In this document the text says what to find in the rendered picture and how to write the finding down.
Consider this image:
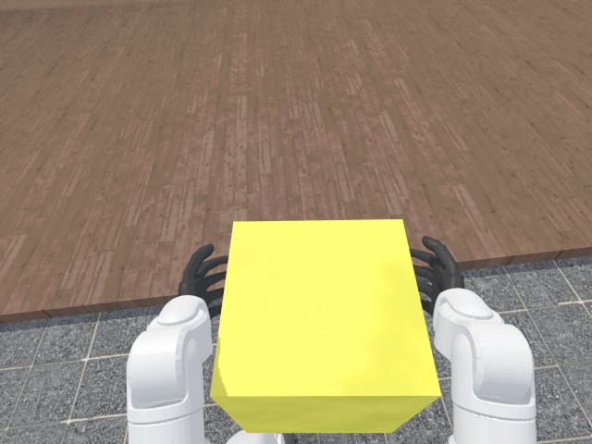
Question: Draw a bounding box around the carton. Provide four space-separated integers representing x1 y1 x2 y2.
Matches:
210 219 441 433

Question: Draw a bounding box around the right robot hand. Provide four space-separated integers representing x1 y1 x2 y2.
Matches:
409 236 465 316

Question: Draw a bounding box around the left robot hand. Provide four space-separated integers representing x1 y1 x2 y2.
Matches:
177 243 228 320

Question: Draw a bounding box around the robot left forearm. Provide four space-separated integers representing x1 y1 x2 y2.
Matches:
127 295 213 444

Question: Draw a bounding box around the robot right forearm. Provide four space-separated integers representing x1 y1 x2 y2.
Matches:
433 289 537 444

